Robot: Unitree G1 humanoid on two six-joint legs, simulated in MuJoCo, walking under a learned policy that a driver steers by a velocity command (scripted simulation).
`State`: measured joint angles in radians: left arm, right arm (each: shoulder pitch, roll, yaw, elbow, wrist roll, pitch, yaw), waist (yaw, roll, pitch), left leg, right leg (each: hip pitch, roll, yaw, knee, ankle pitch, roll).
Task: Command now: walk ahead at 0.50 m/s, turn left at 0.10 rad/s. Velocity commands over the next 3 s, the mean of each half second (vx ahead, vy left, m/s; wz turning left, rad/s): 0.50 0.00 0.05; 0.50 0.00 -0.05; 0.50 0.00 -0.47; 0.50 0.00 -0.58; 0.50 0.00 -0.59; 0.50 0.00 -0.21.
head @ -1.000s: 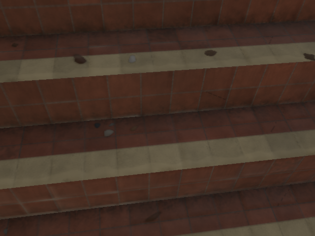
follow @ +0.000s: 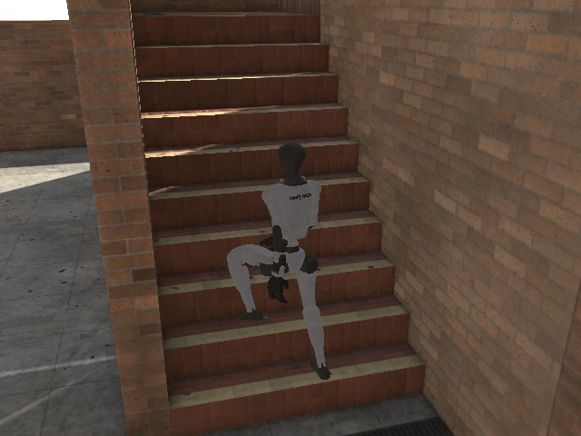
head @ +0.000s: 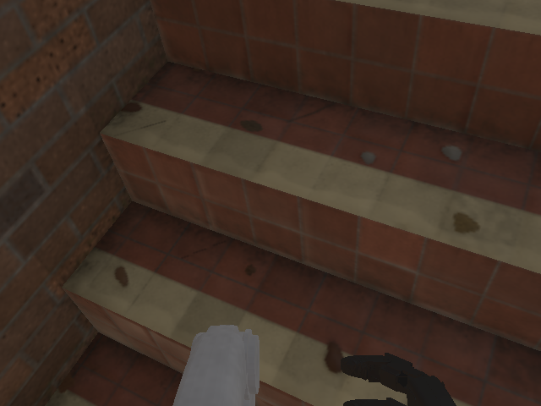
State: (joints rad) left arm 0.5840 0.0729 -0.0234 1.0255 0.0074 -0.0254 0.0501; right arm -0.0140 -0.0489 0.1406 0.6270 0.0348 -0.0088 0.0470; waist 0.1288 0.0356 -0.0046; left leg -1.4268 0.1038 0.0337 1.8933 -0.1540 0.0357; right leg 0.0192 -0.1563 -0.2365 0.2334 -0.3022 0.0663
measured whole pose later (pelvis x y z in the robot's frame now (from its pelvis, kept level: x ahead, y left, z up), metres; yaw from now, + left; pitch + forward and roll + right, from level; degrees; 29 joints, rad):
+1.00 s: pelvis +0.51 +0.07 +0.40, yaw -2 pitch +5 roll +3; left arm 0.57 0.09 -0.04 1.10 0.01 -0.04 0.03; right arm -0.04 -0.07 0.15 0.67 -0.02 -0.06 0.06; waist 0.13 -0.03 -0.06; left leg -1.40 0.11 0.06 1.84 -0.21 0.04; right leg 0.01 -0.09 -0.03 0.29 -0.39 0.01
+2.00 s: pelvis +1.00 -0.06 +0.85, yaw -35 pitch +9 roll +9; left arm 0.48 0.09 0.02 1.02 0.02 -0.01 0.03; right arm -0.15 0.03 0.14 0.56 -0.06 -0.11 -0.02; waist 0.08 -0.04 -0.05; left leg -1.25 -0.01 0.23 1.65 -0.27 0.09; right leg -0.16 0.01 0.19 0.32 -0.12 -0.13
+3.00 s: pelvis +1.22 -0.50 +1.07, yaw -39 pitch +5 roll -12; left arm 0.48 0.49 0.08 0.74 0.00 -0.13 -0.03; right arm -0.68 -0.51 -0.08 0.63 -0.10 0.08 0.03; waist 0.62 0.24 0.35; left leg 0.31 0.27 0.23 0.19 0.27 -0.02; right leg -1.02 0.27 -0.16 1.56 -0.62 0.09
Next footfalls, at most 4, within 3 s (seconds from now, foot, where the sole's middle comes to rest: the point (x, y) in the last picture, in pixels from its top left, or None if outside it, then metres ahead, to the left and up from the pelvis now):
0.08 left None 0.25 0.14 -0.58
0.54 right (376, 386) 0.38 -0.06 -0.37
1.06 left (238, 130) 0.76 0.20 -0.17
1.56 right None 0.91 -0.05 0.04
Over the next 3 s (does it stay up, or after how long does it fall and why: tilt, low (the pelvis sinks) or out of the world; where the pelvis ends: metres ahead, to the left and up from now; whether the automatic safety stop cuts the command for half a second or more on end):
stays up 1.22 -0.50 1.07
